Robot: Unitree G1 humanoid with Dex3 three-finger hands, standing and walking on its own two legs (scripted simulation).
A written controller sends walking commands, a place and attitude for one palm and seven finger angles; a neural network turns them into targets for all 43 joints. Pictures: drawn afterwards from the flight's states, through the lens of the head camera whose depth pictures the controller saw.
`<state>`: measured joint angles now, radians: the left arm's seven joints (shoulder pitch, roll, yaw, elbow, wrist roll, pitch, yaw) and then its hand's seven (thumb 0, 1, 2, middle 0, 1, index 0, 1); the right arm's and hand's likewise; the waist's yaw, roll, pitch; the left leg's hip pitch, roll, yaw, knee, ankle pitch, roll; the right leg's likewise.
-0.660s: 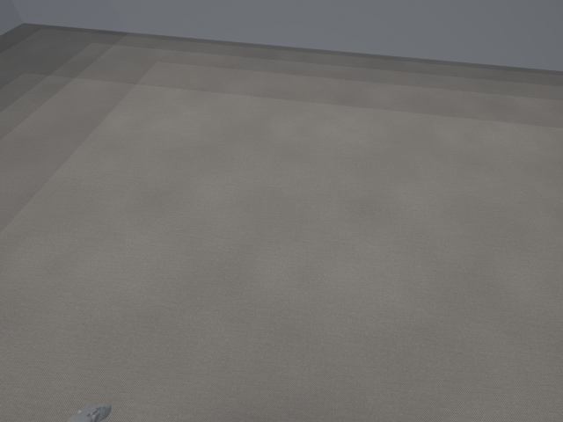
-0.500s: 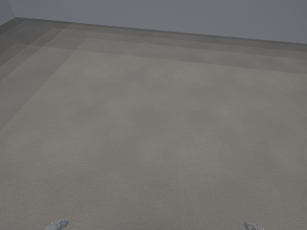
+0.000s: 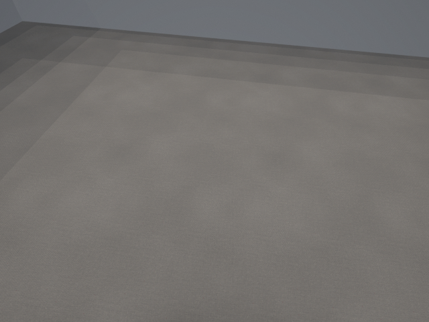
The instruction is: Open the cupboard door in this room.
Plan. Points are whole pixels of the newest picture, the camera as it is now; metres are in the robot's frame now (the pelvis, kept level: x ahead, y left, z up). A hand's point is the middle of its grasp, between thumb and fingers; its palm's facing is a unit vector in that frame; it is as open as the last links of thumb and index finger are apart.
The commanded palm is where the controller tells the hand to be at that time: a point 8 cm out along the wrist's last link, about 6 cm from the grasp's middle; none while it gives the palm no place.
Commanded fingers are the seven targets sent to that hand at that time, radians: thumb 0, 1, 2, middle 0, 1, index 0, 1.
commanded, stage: stand and wait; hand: left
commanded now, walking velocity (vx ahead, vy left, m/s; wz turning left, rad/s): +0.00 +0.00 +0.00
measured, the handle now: out of the picture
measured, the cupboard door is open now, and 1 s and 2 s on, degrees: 0 0 0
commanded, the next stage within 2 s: turn or walk to find it in 0.24 s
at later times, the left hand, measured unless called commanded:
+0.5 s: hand out of the picture +0.06 +0.23 -0.17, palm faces +0.03 -0.95 -0.30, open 7.4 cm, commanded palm none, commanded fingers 0.00 0.90 0.90 -0.20 -0.30 -0.20 -0.30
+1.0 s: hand out of the picture -0.03 +0.19 -0.16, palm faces +0.27 -0.92 -0.29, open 7.4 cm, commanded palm none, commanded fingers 0.00 0.90 0.90 -0.20 -0.30 -0.20 -0.30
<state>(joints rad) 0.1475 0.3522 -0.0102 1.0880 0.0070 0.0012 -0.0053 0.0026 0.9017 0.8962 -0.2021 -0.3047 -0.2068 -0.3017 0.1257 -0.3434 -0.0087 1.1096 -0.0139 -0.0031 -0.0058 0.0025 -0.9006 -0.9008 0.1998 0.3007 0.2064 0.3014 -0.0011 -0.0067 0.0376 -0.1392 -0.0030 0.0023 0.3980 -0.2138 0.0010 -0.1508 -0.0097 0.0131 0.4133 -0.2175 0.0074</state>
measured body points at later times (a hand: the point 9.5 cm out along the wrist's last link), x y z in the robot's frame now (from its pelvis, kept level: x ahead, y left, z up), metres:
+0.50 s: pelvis -0.01 +0.00 -0.01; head +0.00 +0.00 +0.44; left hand +0.06 +0.28 -0.14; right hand +0.07 -0.28 -0.15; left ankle +0.00 +0.12 -0.74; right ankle +0.01 -0.12 -0.74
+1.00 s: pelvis -0.05 -0.03 -0.01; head -0.03 -0.05 +0.44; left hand -0.05 +0.23 -0.14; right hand +0.06 -0.27 -0.17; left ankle -0.04 +0.10 -0.69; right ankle -0.03 -0.14 -0.74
